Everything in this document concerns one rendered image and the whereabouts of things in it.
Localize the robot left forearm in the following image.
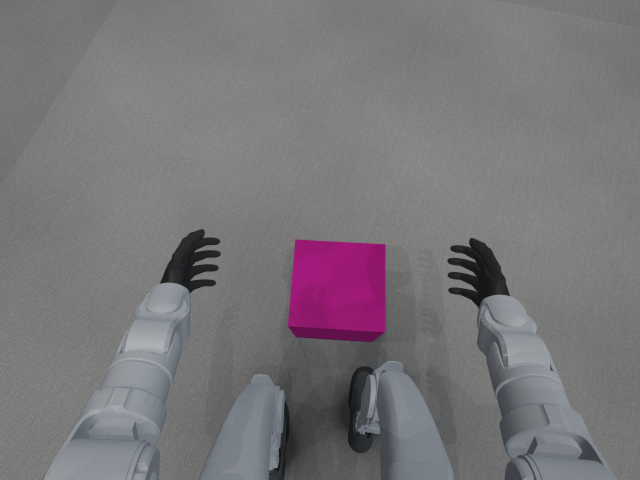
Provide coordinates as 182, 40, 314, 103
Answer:
42, 283, 191, 480

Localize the robot right upper arm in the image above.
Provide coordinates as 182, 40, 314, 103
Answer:
505, 454, 615, 480

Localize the left robot foot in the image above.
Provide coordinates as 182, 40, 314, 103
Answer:
269, 402, 289, 480

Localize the right robot hand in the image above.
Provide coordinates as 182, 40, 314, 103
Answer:
448, 238, 510, 309

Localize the left robot hand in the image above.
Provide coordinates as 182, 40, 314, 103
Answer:
160, 229, 221, 293

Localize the robot right forearm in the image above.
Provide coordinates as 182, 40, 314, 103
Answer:
477, 295, 617, 480

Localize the robot right thigh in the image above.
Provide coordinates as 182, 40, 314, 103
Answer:
364, 370, 454, 480

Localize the robot left upper arm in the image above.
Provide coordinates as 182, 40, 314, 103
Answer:
47, 438, 160, 480

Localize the carton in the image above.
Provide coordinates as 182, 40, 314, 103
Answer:
288, 240, 386, 342

